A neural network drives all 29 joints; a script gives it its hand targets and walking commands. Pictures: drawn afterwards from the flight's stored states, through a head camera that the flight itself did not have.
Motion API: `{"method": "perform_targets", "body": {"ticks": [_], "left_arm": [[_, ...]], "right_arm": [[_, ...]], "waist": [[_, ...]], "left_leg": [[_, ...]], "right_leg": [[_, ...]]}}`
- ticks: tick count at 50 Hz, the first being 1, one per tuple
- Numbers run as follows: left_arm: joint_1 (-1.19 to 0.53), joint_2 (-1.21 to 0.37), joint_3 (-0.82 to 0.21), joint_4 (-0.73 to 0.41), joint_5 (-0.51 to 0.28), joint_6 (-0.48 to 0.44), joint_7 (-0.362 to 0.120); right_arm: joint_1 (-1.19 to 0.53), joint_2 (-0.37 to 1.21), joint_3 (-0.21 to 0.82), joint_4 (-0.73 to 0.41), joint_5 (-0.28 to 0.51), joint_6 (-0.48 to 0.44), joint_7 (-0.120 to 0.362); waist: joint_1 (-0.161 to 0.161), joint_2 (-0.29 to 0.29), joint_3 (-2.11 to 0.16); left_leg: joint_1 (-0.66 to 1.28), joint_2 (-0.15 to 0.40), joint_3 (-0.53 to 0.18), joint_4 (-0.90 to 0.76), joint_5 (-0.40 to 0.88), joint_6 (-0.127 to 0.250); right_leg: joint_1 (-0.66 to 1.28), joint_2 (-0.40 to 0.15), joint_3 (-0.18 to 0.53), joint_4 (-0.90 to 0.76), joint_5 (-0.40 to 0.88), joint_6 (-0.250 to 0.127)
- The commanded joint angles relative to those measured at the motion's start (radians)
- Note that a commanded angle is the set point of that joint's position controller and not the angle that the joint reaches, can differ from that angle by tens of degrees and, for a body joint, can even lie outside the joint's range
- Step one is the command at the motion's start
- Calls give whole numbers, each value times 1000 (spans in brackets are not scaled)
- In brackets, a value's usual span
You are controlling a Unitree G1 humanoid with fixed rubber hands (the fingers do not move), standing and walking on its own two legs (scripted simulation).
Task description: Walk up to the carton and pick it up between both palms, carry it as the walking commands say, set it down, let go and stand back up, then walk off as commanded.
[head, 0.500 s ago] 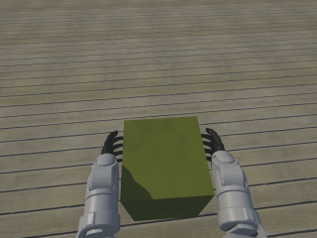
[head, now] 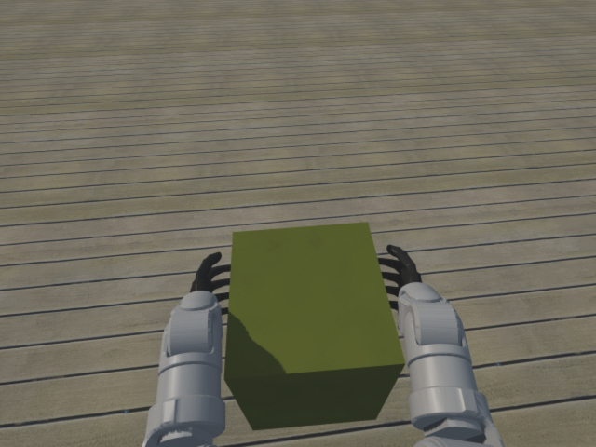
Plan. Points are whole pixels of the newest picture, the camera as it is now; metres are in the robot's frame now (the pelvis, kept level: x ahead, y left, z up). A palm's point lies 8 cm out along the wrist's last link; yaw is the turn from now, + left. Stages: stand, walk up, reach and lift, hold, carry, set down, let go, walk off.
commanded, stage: reach and lift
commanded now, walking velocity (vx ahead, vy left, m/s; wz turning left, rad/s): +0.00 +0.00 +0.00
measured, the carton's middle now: (308, 330) +0.30 +0.00 -0.02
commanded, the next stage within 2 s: hold in 0.62 s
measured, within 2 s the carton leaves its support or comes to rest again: neither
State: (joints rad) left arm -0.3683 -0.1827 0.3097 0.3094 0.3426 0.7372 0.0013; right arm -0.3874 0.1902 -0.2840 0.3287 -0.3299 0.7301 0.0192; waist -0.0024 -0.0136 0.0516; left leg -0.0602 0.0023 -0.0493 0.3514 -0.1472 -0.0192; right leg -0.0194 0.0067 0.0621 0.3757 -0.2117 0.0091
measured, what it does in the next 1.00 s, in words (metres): stands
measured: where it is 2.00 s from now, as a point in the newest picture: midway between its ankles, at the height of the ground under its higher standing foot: outside the picture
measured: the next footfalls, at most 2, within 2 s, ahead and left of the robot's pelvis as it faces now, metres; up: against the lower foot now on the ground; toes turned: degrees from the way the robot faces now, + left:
none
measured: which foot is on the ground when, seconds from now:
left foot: down 0.00-1.00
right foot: down 0.00-1.00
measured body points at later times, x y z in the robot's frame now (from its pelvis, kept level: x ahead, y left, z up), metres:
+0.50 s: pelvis +0.01 +0.01 +0.00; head -0.03 +0.01 +0.45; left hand +0.32 +0.15 +0.05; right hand +0.31 -0.15 +0.05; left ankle +0.04 +0.13 -0.74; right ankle +0.01 -0.13 -0.74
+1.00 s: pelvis +0.00 +0.00 +0.00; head -0.05 +0.01 +0.45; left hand +0.31 +0.15 +0.05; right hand +0.30 -0.14 +0.05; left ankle +0.04 +0.13 -0.74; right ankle +0.01 -0.13 -0.74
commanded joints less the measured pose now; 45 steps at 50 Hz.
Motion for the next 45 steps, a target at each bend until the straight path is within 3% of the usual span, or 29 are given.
{"method": "perform_targets", "body": {"ticks": [1, 21, 45], "left_arm": [[-530, -911, -543, 3, -274, -24, -252], [-389, -933, -588, -78, -297, -6, -219], [-402, -918, -598, -85, -305, -1, -245]], "right_arm": [[-474, 929, 496, 19, 248, -22, 220], [-366, 875, 540, -89, 278, -9, 226], [-361, 915, 557, -85, 289, -3, 218]], "waist": [[-4, 7, -231], [-10, 18, -255], [-6, -1, -228]], "left_leg": [[120, -93, 5, -39, 53, 23], [151, -88, -13, -47, 181, 8], [119, -97, 1, -39, 75, 25]], "right_leg": [[-66, 73, 9, -88, 73, -6], [-44, 91, 12, -85, 177, -4], [-80, 80, 12, -94, 91, 2]]}}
